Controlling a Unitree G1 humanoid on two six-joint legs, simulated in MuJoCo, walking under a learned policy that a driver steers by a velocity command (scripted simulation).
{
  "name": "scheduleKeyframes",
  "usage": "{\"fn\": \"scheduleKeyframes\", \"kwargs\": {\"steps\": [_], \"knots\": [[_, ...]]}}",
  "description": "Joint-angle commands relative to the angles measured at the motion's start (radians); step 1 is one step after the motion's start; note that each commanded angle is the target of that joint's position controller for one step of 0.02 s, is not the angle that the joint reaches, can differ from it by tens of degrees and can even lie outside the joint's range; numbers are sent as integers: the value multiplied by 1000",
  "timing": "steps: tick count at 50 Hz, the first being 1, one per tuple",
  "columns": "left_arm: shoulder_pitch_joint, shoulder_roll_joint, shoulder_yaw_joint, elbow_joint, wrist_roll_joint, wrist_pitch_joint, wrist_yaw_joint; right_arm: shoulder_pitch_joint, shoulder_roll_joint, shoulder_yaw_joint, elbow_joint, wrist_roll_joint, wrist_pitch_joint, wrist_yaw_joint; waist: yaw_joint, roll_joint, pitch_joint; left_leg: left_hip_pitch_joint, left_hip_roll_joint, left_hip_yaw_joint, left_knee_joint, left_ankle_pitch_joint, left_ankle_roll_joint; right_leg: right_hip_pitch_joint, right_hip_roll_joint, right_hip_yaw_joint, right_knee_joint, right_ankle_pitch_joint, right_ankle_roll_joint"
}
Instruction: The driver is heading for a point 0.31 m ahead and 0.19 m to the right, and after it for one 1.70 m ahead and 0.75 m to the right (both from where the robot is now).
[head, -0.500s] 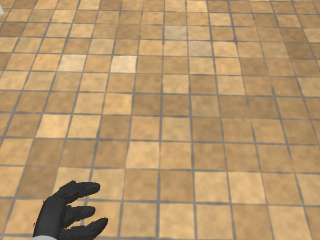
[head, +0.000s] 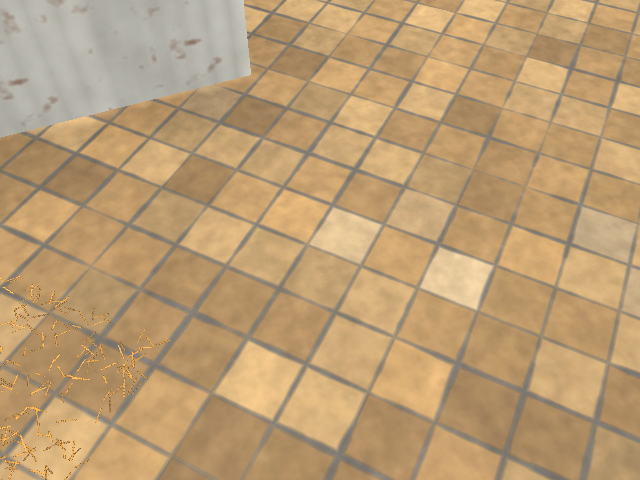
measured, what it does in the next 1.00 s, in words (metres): walks ahead, turning right: right foot, then left foot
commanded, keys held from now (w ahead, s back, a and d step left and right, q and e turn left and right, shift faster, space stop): w+e+shift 0.18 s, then e+shift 0.62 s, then shift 0.20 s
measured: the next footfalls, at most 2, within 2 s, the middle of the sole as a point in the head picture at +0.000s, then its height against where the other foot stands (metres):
right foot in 0.34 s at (397, 447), level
left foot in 0.88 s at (359, 360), level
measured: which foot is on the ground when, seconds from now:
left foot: down 0.00-0.34, up 0.36-0.86, down 0.88-1.00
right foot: up 0.00-0.32, down 0.34-0.88, up 0.90-1.00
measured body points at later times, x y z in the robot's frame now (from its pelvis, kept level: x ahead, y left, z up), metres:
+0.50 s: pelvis +0.40 -0.04 -0.01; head +0.45 -0.04 +0.44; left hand +0.56 +0.20 -0.14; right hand +0.48 -0.32 -0.10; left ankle +0.40 +0.12 -0.60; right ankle +0.49 -0.08 -0.72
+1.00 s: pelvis +0.57 -0.01 +0.02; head +0.61 -0.01 +0.47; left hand +0.89 +0.11 -0.09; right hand +0.47 -0.31 -0.06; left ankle +0.69 +0.03 -0.72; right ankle +0.46 -0.06 -0.65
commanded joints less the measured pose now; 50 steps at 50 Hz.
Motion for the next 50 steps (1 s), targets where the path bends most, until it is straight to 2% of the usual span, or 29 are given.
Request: {"fn": "scheduleKeyframes", "kwargs": {"steps": [1,3,5,8,10,12,13,15,16,17,18,19,20,21,22,24,25,28,32,35,38,42,43,44,45,46,47,48,50], "knots": [[-64,124,29,-93,-1,-7,-8,214,-149,-65,40,14,-26,-14,-105,-6,-60,441,318,-409,-414,-16,51,-498,-65,78,125,123,-29],[-10,86,30,-62,17,33,-29,215,-77,-45,64,35,-41,-16,-54,31,-30,335,260,-256,-475,50,-3,-427,-90,76,88,155,-14],[-89,70,35,-95,21,55,-40,236,-73,-45,88,56,-61,-13,-43,51,19,327,255,-153,-509,206,-36,-502,-104,60,68,189,-2],[-238,48,26,-151,10,56,-50,250,-55,-39,106,50,-74,-12,-52,57,71,305,168,55,-536,469,-88,-544,-65,-28,-59,344,-5],[-310,40,14,-181,15,47,-58,255,-55,-32,113,50,-76,-20,-49,45,95,315,150,138,-510,690,-98,-520,-31,-102,-197,439,-22],[-355,36,3,-200,31,33,-69,262,-83,-29,115,62,-76,-43,-46,4,103,329,143,184,-445,916,-112,-413,43,-203,-430,512,-30],[-317,50,5,-189,40,31,-75,269,-119,-35,112,65,-80,-60,-29,15,62,357,159,191,-362,1052,-121,-321,91,-238,-502,557,-36],[-104,111,28,-132,49,41,-73,232,-191,-53,90,74,-70,-85,67,77,-68,358,210,166,-95,1256,-142,-61,173,-236,-522,504,-65],[92,166,54,-83,54,46,-60,177,-213,-61,72,71,-57,-85,161,84,-160,290,231,140,153,1228,-149,141,183,-180,-509,472,-101],[236,217,84,-44,40,45,-36,109,-211,-71,61,84,-40,-75,250,0,-197,199,154,143,577,796,-160,273,118,-74,-620,572,-175],[148,267,98,-46,10,40,-8,98,-100,-49,53,73,-30,-48,168,-209,-87,-53,-54,134,931,-315,-153,313,37,44,-646,1028,-185],[69,386,118,-87,44,36,-11,323,-36,-26,-19,69,-25,-60,-18,-205,-288,-238,-50,-63,1171,-365,-184,515,-200,407,-572,1560,-376],[-13,365,129,-157,29,46,-8,319,-79,-14,-44,48,-28,-64,-4,-57,-439,-281,-16,-188,1129,-268,-160,537,-264,612,-710,1219,-432],[-105,301,116,-189,16,61,6,290,-107,-13,-44,38,-25,-62,-51,43,-298,-280,23,-204,1027,-227,-149,341,-230,624,-811,856,-409],[-169,230,96,-199,9,70,11,227,-122,-21,-49,16,-15,-60,-87,120,-168,-267,57,-201,919,-228,-154,158,-170,573,-884,645,-363],[-165,200,82,-198,5,61,12,194,-128,-25,-66,3,35,-67,-113,134,-73,-159,101,-191,735,-219,-182,-68,-116,457,-887,843,-309],[-154,212,84,-193,9,55,9,178,-113,-19,-76,5,56,-71,-115,131,-70,-105,110,-180,652,-210,-194,-142,-78,404,-880,901,-287],[-138,251,102,-205,20,51,10,128,-80,-9,-116,22,73,-71,-98,64,-164,-87,101,-167,500,-92,-198,-112,1,348,-806,1022,-210],[-126,256,114,-234,2,92,26,17,-91,-6,-166,28,90,-66,-47,-42,-189,-158,71,-197,374,23,-187,-23,61,409,-772,751,-95],[-115,263,122,-254,11,111,26,-53,-106,-4,-188,37,90,-66,-14,-89,-143,-202,41,-235,276,1,-179,40,56,513,-782,553,-87],[-116,270,128,-269,24,115,20,-83,-127,-5,-194,47,71,-68,0,-125,-115,-180,6,-261,168,-49,-157,93,40,586,-744,581,-106],[-194,263,122,-299,27,115,13,16,-154,-11,-163,60,46,-71,-48,-162,-110,69,-21,-253,-90,-45,-125,29,58,618,-695,618,-60],[-221,252,115,-305,17,114,14,66,-153,-14,-147,54,40,-76,-82,-155,-100,191,-10,-237,-238,58,-115,-35,90,597,-665,522,-20],[-186,215,103,-302,8,110,16,72,-179,-22,-141,44,36,-84,-67,-57,-113,322,98,-318,-325,142,-83,-125,146,527,-565,223,26],[-70,140,82,-302,14,111,23,45,-251,-31,-171,42,47,-89,4,179,-157,440,373,-574,-315,375,-5,-239,262,328,-340,-254,71],[-70,251,104,-308,38,117,24,111,-276,-42,-159,44,66,-77,-33,198,-185,409,440,-745,-334,480,128,-325,319,198,-200,-365,88],[-99,269,105,-296,55,118,21,121,-236,-42,-147,53,72,-68,-31,142,-150,371,429,-714,-324,486,152,-347,247,189,-79,-278,98],[-137,278,106,-279,50,123,13,92,-177,-30,-151,58,75,-62,-39,71,-110,317,344,-564,-308,436,115,-329,220,191,-52,-190,103],[-155,246,96,-273,26,135,-6,52,-179,-30,-151,43,80,-63,-33,125,-93,267,226,-396,-313,433,63,-300,225,165,-8,-104,122]]}}
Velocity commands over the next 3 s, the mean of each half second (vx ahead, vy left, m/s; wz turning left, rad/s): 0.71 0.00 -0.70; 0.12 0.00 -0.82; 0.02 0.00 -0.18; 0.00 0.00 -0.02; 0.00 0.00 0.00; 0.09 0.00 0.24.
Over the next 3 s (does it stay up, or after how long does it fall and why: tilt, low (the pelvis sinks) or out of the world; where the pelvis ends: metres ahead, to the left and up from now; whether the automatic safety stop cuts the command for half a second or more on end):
stays up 0.62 -0.03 0.02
